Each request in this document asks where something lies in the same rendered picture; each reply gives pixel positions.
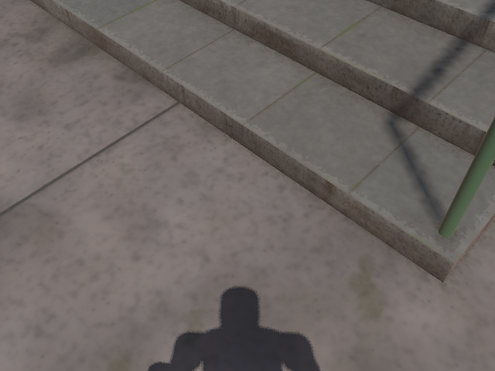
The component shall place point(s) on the stairs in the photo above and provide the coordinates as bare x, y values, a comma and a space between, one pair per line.
377, 107

